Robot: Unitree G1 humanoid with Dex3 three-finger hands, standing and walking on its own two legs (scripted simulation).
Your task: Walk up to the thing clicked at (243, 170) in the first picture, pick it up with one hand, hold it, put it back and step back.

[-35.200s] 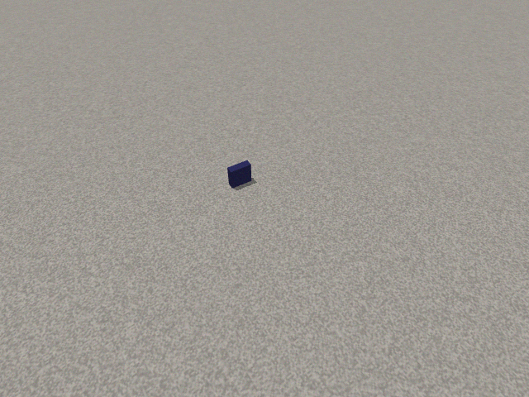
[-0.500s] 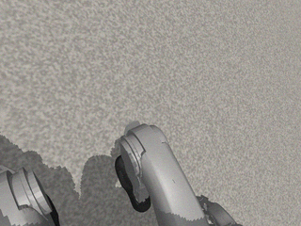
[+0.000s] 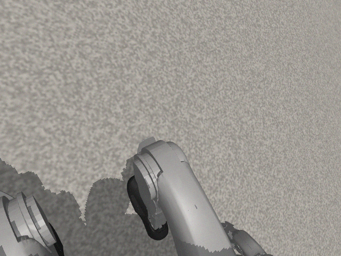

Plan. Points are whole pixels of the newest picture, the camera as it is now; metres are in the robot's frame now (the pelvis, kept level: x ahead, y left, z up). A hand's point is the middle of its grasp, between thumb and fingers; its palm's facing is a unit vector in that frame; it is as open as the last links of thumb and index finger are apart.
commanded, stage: open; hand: left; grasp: from above
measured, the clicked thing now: out of the picture +0.50 +0.34 -0.26
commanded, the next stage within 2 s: withdraw in 0.46 s
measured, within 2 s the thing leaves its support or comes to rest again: neither
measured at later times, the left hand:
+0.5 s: hand out of the picture +0.49 +0.33 -0.22, palm faces -0.45 -0.12 -0.88, open 12.3 cm
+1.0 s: hand out of the picture +0.52 +0.37 -0.10, palm faces -0.33 -0.10 -0.94, open 13.7 cm
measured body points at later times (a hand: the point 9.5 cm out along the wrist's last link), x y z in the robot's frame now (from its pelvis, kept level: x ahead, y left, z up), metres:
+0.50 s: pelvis +0.00 +0.00 +0.00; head +0.28 +0.12 +0.33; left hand +0.51 +0.34 -0.17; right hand +0.05 -0.25 -0.06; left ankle +0.07 +0.14 -0.28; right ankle +0.11 -0.13 -0.28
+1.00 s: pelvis +0.00 +0.00 +0.02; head +0.26 +0.10 +0.38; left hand +0.54 +0.37 -0.05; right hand +0.08 -0.25 -0.07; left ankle +0.07 +0.14 -0.28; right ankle +0.11 -0.13 -0.28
